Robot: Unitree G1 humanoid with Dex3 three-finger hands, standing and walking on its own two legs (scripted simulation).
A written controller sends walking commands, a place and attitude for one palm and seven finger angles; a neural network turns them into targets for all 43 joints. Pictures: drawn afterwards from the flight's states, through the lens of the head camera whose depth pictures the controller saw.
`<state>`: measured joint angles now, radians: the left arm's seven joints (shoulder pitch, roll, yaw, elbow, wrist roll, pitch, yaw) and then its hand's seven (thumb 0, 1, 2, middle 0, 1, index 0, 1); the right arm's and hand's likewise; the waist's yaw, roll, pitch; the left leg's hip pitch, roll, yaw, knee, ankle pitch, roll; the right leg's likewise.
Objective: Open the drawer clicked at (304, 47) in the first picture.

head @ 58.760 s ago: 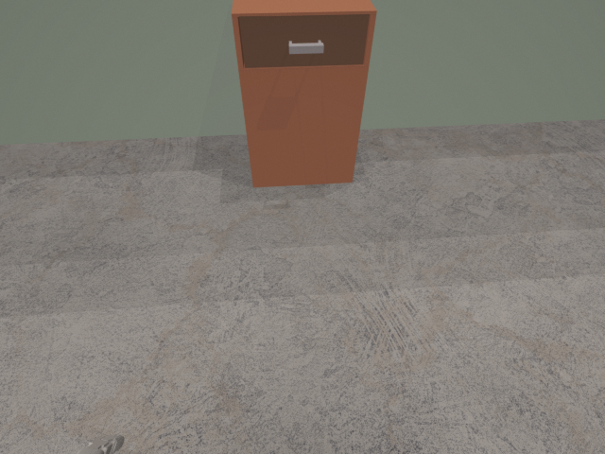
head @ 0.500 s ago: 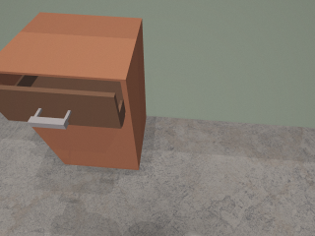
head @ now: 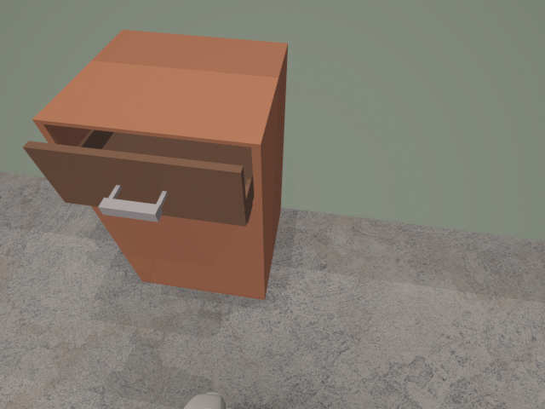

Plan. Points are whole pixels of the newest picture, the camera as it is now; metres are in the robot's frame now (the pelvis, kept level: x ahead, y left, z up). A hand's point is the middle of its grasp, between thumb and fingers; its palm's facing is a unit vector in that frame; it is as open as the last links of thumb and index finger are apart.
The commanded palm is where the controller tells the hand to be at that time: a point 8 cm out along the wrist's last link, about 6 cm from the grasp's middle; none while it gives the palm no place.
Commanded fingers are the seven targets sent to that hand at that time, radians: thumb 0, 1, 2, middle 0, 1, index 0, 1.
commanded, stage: come to a stop and stand still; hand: left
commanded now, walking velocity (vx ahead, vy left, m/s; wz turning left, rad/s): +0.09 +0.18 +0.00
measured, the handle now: (135, 201) +0.49 +0.36 -0.07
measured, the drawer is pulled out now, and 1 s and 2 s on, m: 0.08 0.08 0.08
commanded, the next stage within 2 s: look again from close up in 1.20 s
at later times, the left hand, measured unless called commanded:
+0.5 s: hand out of the picture +0.05 +0.21 -0.17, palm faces +0.00 -0.96 -0.27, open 7.2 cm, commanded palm none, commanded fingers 0.00 0.90 0.90 -0.20 -0.30 -0.20 -0.30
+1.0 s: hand out of the picture +0.07 +0.20 -0.18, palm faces +0.01 -0.97 -0.23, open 7.3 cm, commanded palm none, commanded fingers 0.00 0.90 0.90 -0.20 -0.30 -0.20 -0.30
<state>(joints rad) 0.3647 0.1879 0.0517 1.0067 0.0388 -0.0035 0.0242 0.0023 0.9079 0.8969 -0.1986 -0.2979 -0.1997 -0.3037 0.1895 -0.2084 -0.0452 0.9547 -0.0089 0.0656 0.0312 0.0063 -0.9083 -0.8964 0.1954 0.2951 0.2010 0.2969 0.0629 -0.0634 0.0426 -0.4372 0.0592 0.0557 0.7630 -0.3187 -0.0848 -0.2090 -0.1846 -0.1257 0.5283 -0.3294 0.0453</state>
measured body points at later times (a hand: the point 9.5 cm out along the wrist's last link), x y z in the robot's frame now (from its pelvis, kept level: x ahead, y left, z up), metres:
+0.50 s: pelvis +0.02 +0.02 -0.01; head +0.03 -0.01 +0.44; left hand +0.05 +0.26 -0.15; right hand +0.03 -0.21 -0.18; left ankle +0.02 +0.16 -0.74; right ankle +0.00 -0.04 -0.74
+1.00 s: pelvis +0.05 +0.02 +0.00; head +0.06 +0.01 +0.45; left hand +0.07 +0.25 -0.16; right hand +0.05 -0.20 -0.17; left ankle +0.02 +0.16 -0.74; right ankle +0.00 -0.04 -0.74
